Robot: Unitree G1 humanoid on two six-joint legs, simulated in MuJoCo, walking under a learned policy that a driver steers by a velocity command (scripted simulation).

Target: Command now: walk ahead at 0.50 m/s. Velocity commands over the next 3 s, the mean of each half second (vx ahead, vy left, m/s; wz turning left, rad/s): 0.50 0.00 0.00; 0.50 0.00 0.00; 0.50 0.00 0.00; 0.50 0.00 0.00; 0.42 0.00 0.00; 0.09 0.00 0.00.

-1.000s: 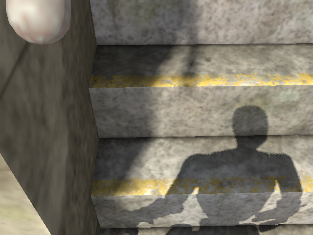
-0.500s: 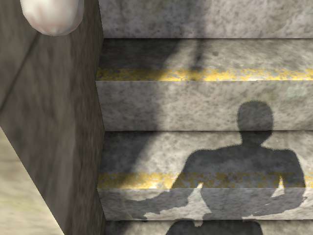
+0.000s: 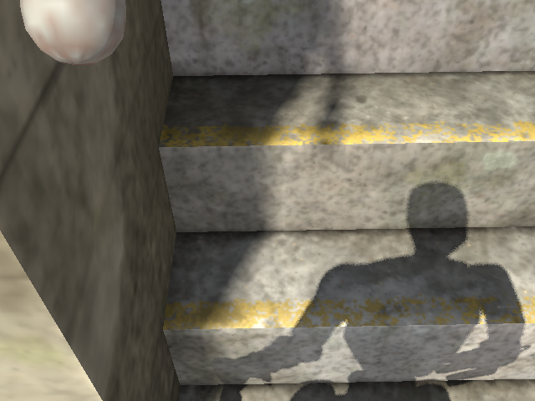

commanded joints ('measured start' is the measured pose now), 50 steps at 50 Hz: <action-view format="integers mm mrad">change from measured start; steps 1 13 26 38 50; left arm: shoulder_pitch -61 -36 -79 -119 -112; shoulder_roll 116 129 109 88 97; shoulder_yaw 23 21 9 8 11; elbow -56 -69 -94 -94 -68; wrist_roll -1 -5 -14 -5 -7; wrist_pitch -12 -8 -1 -10 -8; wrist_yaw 6 9 -10 -26 -14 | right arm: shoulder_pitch -53 -20 -52 -86 -92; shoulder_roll -103 -107 -92 -82 -84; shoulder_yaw -26 -21 -5 -10 -11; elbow -54 -42 -91 -108 -117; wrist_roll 3 5 12 8 7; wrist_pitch -17 -19 -23 -21 -18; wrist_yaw -6 -1 23 20 22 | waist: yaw -3 -4 -4 8 2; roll -18 -9 -2 -14 -8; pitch -38 -54 -79 -62 -49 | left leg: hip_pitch -5 12 64 62 22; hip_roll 72 76 84 84 77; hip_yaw -64 -62 -72 -73 -75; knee -49 -43 -39 -83 -67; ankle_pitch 18 103 223 132 47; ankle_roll -8 -4 1 -13 -6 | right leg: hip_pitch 22 50 36 28 17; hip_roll -61 -62 -73 -85 -75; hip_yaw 39 37 30 33 35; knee -18 -15 18 -7 -3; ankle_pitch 178 231 257 206 166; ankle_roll -45 -41 -24 -28 -25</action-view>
